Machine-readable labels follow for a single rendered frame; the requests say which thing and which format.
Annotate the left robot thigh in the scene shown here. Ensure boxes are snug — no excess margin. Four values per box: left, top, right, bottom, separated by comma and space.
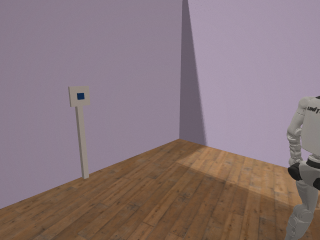
287, 162, 319, 223

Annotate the robot left hand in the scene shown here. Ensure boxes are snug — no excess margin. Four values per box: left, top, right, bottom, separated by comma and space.
288, 157, 303, 167

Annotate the panel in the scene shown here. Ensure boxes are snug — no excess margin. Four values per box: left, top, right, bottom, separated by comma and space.
68, 86, 91, 179

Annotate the robot torso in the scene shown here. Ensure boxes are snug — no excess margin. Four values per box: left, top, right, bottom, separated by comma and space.
298, 97, 320, 191

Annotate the button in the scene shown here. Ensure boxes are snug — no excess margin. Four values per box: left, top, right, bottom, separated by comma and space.
77, 93, 85, 100

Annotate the robot left upper arm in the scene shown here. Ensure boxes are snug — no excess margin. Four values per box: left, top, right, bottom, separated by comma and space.
287, 96, 315, 138

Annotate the robot left forearm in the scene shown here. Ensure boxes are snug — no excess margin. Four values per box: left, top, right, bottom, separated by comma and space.
286, 131, 302, 159

